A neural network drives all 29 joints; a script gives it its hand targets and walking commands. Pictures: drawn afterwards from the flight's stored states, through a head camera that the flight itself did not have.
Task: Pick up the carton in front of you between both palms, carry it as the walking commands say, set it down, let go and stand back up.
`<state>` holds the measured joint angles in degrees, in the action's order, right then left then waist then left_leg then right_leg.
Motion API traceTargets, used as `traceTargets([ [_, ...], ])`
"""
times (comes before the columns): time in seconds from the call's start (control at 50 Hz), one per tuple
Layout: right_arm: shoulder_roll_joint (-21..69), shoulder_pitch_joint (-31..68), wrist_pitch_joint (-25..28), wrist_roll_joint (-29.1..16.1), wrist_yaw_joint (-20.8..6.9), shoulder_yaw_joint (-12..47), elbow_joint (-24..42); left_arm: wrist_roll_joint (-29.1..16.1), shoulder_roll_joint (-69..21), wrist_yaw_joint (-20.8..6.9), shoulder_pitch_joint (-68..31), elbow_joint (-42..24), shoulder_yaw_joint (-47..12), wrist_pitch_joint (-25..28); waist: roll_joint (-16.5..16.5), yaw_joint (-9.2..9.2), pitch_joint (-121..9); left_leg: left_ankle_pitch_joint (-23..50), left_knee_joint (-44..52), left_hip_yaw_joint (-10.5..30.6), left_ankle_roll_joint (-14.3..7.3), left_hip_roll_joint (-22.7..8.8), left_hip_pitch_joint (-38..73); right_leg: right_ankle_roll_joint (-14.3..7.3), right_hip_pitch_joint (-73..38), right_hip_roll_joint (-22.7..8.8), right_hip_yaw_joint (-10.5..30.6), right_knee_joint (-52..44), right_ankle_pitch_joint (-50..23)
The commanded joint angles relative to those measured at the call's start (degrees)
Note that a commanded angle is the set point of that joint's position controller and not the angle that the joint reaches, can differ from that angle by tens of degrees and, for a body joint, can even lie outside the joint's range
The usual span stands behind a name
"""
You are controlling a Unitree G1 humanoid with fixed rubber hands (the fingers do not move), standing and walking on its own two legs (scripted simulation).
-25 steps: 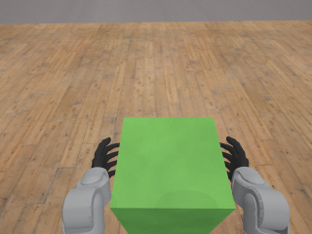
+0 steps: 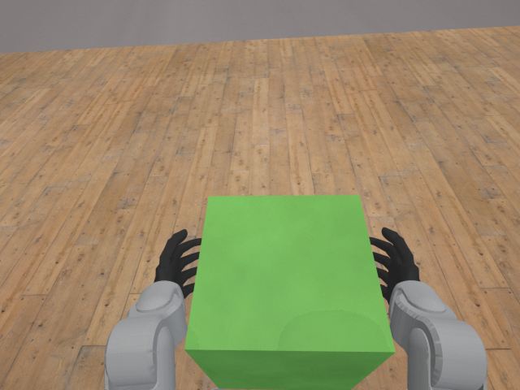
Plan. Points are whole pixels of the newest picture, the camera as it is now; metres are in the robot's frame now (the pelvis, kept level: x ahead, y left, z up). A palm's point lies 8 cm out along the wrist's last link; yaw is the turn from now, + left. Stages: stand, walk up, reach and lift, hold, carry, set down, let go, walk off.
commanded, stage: carry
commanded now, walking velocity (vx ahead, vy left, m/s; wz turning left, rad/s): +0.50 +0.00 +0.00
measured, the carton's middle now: (283, 299) +0.25 +0.00 +0.03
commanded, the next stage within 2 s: none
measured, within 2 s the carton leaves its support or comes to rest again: neither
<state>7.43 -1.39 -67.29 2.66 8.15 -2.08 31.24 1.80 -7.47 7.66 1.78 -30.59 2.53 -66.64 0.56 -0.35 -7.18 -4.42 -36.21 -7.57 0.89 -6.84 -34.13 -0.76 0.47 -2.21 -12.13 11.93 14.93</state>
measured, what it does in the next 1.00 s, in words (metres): walks ahead: left foot, then right foot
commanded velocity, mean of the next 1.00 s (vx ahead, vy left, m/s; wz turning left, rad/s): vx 0.50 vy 0.00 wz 0.00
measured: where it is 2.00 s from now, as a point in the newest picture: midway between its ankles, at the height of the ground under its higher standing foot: (271, 188)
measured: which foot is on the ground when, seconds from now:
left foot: up 0.00-0.10, down 0.12-0.68, up 0.70-1.00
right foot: down 0.00-0.12, up 0.14-0.62, down 0.64-1.00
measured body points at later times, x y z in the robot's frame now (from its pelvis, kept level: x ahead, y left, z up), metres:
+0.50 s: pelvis +0.33 +0.04 +0.00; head +0.32 +0.06 +0.45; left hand +0.58 +0.19 +0.09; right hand +0.57 -0.11 +0.10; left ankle +0.24 +0.12 -0.75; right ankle +0.45 -0.12 -0.70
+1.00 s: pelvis +0.66 +0.00 +0.00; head +0.66 -0.02 +0.45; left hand +0.91 +0.15 +0.09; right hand +0.91 -0.16 +0.09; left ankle +0.77 +0.16 -0.69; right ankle +0.59 -0.08 -0.75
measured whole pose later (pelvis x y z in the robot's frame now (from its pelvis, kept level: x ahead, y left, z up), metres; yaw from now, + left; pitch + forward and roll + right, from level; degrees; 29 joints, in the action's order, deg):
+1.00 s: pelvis +0.66 +0.00 +0.00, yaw +0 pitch +4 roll +2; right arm 7.5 -1.6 -66.6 2.7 7.9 -1.8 31.4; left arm 1.6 -7.5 7.4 2.3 -31.3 2.6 -66.1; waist 0.4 -0.3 -5.0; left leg -6.3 -41.6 -6.3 0.9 -7.0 -34.4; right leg -2.2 3.1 -1.9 -12.1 12.1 12.8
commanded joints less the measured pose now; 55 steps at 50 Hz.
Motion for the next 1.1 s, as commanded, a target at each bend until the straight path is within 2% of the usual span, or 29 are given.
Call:
traceTargets([
  [0.0, 39.82, 22.32, -1.22, -14.68, -5.23, 35.49, 3.86, -13.77, -37.48, -5.68, -21.3, -4.72, -33.47, -1.63, -9.38, -0.62, 0.72, 2.9, 6.5, -3.46, -0.83, 1.66, 0.26, -4.68, -3.68, -12.77, 4.64, -2.78, -19.11],
  [0.04, 38.02, 22.28, -2.12, -14.84, -4.87, 34.27, 3.75, -13.62, -36.14, -4.87, -21.82, -4.94, -33.15, -2.52, -9.7, -0.41, 0.01, 1.54, 8.55, -5.33, -1.79, 2.8, 5.96, -3.59, -3.95, -12.62, 3.35, 2.19, -26.16],
  [0.06, 37.38, 21.32, -2.42, -14.87, -4.68, 33.48, 2.83, -13.77, -36.04, -4.53, -22.51, -5.15, -33.37, -2.97, -7.79, 0.62, -3.16, -0.22, 10.69, -7.27, -2.6, 5.05, 15.12, -2.33, -2.01, -11.01, 0.63, 10.56, -31.4],
  [0.08, 37.0, 20.42, -2.65, -14.78, -4.53, 32.5, 1.85, -13.85, -35.72, -4.22, -23.13, -5.22, -33.63, -3.41, -4.68, 1.79, -8.35, -4.55, 10.94, -7.5, -3.05, 6.27, 28.15, -0.81, 3.09, -8.24, -1.84, 22.62, -30.86],
  [0.1, 35.82, 20.41, -2.74, -14.48, -4.4, 31.63, 1.57, -14.02, -35.48, -4.06, -23.54, -5.65, -33.7, -3.78, 5.64, 2.57, -12.94, -11.45, 14.6, 9.76, -5.67, -5.06, 40.04, 1.6, 14.7, -5.04, -1.65, 38.79, -18.47],
  [0.12, 36.31, 19.98, -2.58, -14.79, -4.61, 31.32, 0.83, -14.4, -35.7, -4.04, -23.48, -7.11, -34.34, -3.92, 17.94, 1.7, -15.32, -10.73, 22.6, 34.08, -11.96, -17.06, 50.26, 3.35, 32.02, 2.85, 1.46, 53.74, 6.03],
  [0.14, 39.37, 20.59, -1.99, -15.71, -5.04, 32.0, 1.39, -15.42, -37.5, -4.47, -25.06, -7.79, -35.91, -3.74, 16.99, 1.95, -14.71, -1.3, 22.81, 34.31, -14.3, -17.97, 49.49, 1.8, 37.09, 0.49, 8.09, 62.68, 12.28],
  [0.16, 42.21, 21.57, -1.59, -16.43, -5.57, 32.66, 2.67, -16.11, -41.01, -5.0, -26.08, -7.36, -36.63, -3.23, 12.4, 2.07, -14.82, 6.85, 21.12, 27.86, -12.41, -16.29, 46.8, 0.71, 38.02, -2.15, 10.8, 64.65, 11.37],
  [0.18, 44.92, 23.17, -1.01, -16.59, -6.13, 33.55, 3.22, -16.1, -43.96, -5.61, -26.75, -6.78, -37.01, -2.64, 7.74, 1.87, -14.57, 9.48, 20.26, 22.65, -11.16, -15.04, 43.22, 0.08, 37.07, -3.97, 12.22, 62.43, 7.68],
  [0.2, 47.06, 24.29, -0.35, -16.72, -6.78, 34.46, 3.79, -15.92, -46.31, -6.18, -26.75, -6.13, -37.48, -2.02, 4.41, 1.5, -14.22, 7.16, 21.46, 18.8, -9.57, -13.81, 39.75, -0.02, 35.69, -5.83, 12.89, 58.42, 3.93],
  [0.22, 48.66, 25.12, 0.17, -17.07, -7.45, 35.41, 4.32, -15.65, -48.11, -6.56, -26.47, -5.62, -37.81, -1.35, 3.79, 1.25, -13.79, 4.28, 23.02, 15.37, -7.96, -12.75, 36.74, -0.07, 33.71, -6.28, 12.23, 54.99, 1.64],
  [0.28, 48.33, 23.43, 0.92, -17.03, -8.62, 36.3, 3.73, -13.45, -48.85, -6.71, -22.58, -3.63, -37.41, -0.03, 5.69, 1.13, -11.18, -0.44, 26.7, 10.32, -7.85, -11.24, 34.69, 0.58, 33.89, -5.08, 8.66, 46.28, -1.4],
  [0.34, 46.27, 22.9, 1.11, -17.56, -8.97, 36.6, 4.42, -12.56, -47.6, -6.21, -22.46, -4.8, -37.27, 0.4, 6.7, 1.12, -7.79, 0.2, 29.06, 7.31, -8.39, -10.18, 36.73, 1.8, 37.54, -4.98, 6.48, 37.68, -6.02],
  [0.42, 42.39, 21.87, 0.54, -17.06, -8.14, 35.5, 5.1, -13.04, -44.51, -5.28, -23.02, -6.47, -36.98, -0.31, 6.7, 1.17, -3.71, 7.77, 28.8, 2.53, -8.11, -7.88, 38.6, 2.25, 38.01, -4.11, 3.67, 27.49, -11.71],
  [0.52, 37.48, 19.65, -1.28, -14.72, -6.08, 32.78, 3.33, -13.57, -38.95, -4.52, -22.57, -6.1, -35.57, -2.49, 8.09, 1.49, 1.62, 17.39, 26.56, -1.03, -7.04, -7.16, 40.73, 0.32, 35.46, -2.28, 0.3, 18.38, -13.95],
  [0.58, 36.69, 20.65, -2.04, -14.3, -5.2, 32.3, 3.83, -14.23, -37.69, -4.43, -21.88, -5.46, -34.67, -3.21, 9.32, 0.47, -2.43, 33.29, 14.57, -4.54, -4.42, -6.27, 39.9, -1.26, 21.07, 1.45, -3.11, 14.97, -12.63],
  [0.6, 36.81, 20.71, -2.23, -14.36, -5.1, 32.56, 4.12, -14.2, -37.81, -4.41, -21.37, -4.98, -34.25, -3.18, 6.66, -0.54, -6.64, 32.94, 3.96, -6.9, -2.85, -3.45, 36.78, -1.25, 10.37, 3.86, -4.78, 12.5, -10.11],
  [0.62, 36.53, 21.75, -2.36, -14.64, -5.07, 32.93, 4.67, -13.96, -38.03, -4.48, -21.15, -4.85, -33.68, -3.07, 1.42, -1.87, -11.88, 21.51, -8.5, -6.0, -1.5, -1.31, 26.28, -2.1, -4.23, -1.79, 2.78, 12.3, -5.21],
  [0.64, 37.59, 21.96, -2.6, -14.88, -5.16, 33.61, 5.34, -13.91, -36.67, -4.54, -21.53, -4.73, -33.1, -3.01, -13.4, -1.02, -15.7, -1.01, -25.92, -4.39, 0.28, 3.95, 12.39, -6.98, -13.36, -17.86, 28.81, 7.15, 0.55],
  [0.66, 39.44, 23.27, -2.32, -15.83, -5.55, 35.51, 6.7, -15.18, -40.2, -5.05, -21.85, -4.05, -33.98, -2.51, -19.37, -0.87, -14.91, -20.93, -37.18, 0.83, -0.08, 8.31, -1.23, -12.88, -18.06, -23.13, 41.76, 0.56, -4.9],
  [0.68, 41.43, 23.42, -1.88, -16.57, -6.07, 35.93, 5.92, -15.7, -42.38, -5.73, -21.22, -4.55, -34.17, -2.1, -13.17, -0.95, -15.17, -21.41, -41.51, 6.18, -1.81, 3.82, -1.14, -11.34, -13.9, -21.58, 35.42, 1.68, -12.06],
  [0.7, 44.73, 24.1, -1.28, -16.39, -6.73, 36.89, 5.19, -16.3, -45.08, -6.48, -22.42, -5.2, -35.21, -1.45, -8.49, -0.85, -14.75, -19.24, -40.21, 8.39, -2.9, 1.72, -0.67, -9.79, -10.11, -20.56, 28.91, 3.16, -16.21],
  [0.72, 47.89, 24.72, -0.57, -16.67, -7.39, 37.65, 4.76, -16.21, -47.72, -7.15, -23.81, -5.52, -35.96, -0.68, -5.07, -0.45, -13.9, -15.17, -36.79, 8.75, -3.09, -0.13, -0.01, -8.56, -6.39, -18.73, 24.01, 2.63, -17.18],
  [0.74, 49.82, 24.63, 0.12, -16.58, -7.82, 37.88, 3.68, -15.92, -49.14, -7.68, -24.43, -4.93, -36.13, -0.09, -4.1, -0.02, -13.13, -12.67, -32.28, 8.62, -2.82, -1.35, 1.13, -6.51, -4.04, -17.08, 20.01, 1.32, -15.59],
  [0.78, 51.21, 23.79, 1.42, -15.75, -8.15, 38.39, 3.51, -16.08, -50.51, -8.54, -24.95, -5.65, -37.16, 1.01, -6.07, 0.0, -12.33, -10.5, -25.96, 5.84, -2.21, -0.7, 2.58, -5.27, -1.14, -15.6, 15.31, -0.9, -11.9],
  [0.88, 49.38, 21.0, 2.23, -13.94, -7.27, 38.18, 3.12, -15.51, -46.69, -8.98, -21.66, -5.13, -36.82, 1.46, -8.2, -0.09, -7.35, -3.38, -10.75, 1.78, -0.11, -0.3, -2.32, -6.64, -3.04, -13.74, 9.85, -4.82, -10.95],
  [0.98, 44.37, 21.93, 0.55, -14.99, -6.06, 37.62, 5.13, -14.77, -41.19, -7.36, -21.14, -6.37, -35.21, 0.05, -8.2, -0.54, -1.57, 1.59, 1.24, -1.65, 0.24, 0.9, -2.65, -6.12, -4.44, -12.51, 5.96, -4.44, -17.85],
  [1.06, 39.21, 21.74, -1.47, -14.83, -5.07, 35.62, 5.1, -13.65, -36.69, -5.47, -20.6, -5.97, -33.42, -1.88, -9.63, -0.71, 1.89, 3.16, 7.16, -4.01, -1.17, 2.22, 0.51, -4.67, -5.72, -12.5, 4.21, -2.2, -24.4],
  [1.08, 38.43, 21.79, -1.87, -14.92, -4.89, 35.05, 5.1, -13.67, -36.15, -5.1, -20.93, -6.12, -33.35, -2.27, -9.84, -0.56, 1.29, 2.61, 8.17, -4.9, -1.74, 2.84, 3.75, -4.04, -5.82, -12.44, 3.43, 0.38, -29.44],
])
